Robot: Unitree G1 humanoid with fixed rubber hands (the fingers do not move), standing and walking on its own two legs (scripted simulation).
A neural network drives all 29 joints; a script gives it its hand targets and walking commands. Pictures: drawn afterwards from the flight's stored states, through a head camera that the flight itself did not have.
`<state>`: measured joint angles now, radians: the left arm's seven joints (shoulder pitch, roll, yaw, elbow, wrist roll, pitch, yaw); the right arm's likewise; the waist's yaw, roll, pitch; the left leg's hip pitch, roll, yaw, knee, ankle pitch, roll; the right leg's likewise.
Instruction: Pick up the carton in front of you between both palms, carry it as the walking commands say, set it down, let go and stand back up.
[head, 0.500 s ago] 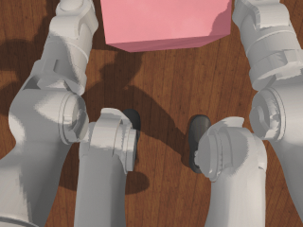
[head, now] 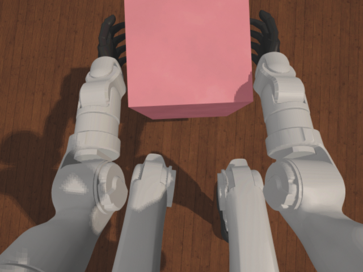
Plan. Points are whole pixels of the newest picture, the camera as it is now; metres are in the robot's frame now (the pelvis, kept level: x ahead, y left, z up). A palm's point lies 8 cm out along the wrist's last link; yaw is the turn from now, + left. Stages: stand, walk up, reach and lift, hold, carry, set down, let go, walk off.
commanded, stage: reach and lift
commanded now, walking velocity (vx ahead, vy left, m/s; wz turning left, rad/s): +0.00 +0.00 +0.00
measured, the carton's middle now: (188, 68) +0.52 +0.03 -0.15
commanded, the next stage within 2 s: none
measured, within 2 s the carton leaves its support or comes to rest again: neither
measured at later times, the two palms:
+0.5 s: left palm (73, 41) +0.47 +0.18 +0.07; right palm (314, 37) +0.49 -0.12 +0.07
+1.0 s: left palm out of the picture +0.43 +0.17 +0.23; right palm out of the picture +0.44 -0.13 +0.23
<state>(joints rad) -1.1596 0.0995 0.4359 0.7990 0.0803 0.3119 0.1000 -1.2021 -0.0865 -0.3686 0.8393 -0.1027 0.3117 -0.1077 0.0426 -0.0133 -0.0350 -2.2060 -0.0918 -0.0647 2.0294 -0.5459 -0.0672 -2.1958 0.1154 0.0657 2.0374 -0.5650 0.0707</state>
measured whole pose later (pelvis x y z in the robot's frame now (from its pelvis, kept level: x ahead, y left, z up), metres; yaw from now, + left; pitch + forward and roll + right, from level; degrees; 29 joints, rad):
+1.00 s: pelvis +0.06 +0.00 +0.26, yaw +1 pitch +26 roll +0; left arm -0.55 -0.09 0.38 0.62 0.20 0.32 0.04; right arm -0.54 0.12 -0.36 0.61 -0.20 0.31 -0.06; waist 0.02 -0.01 -0.22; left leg -1.14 -0.09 -0.12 1.11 -0.42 -0.03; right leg -1.13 0.10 0.12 1.12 -0.44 0.03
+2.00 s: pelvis +0.09 +0.00 +0.36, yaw +1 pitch -4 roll +0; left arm -0.32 -0.17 0.31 0.38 0.29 0.62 0.01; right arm -0.31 0.17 -0.29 0.37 -0.29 0.62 0.01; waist 0.00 0.00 -0.01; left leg -0.18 -0.05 -0.14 0.46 -0.21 -0.01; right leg -0.16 0.05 0.14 0.46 -0.23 0.01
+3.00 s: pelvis +0.09 +0.00 +0.36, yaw +1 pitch -5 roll +0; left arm -0.28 -0.16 0.24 0.24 0.28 0.76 0.00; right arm -0.28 0.16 -0.23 0.24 -0.27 0.76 0.01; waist 0.00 0.00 -0.04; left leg -0.14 -0.03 -0.10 0.44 -0.25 -0.01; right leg -0.13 0.03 0.11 0.45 -0.26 0.01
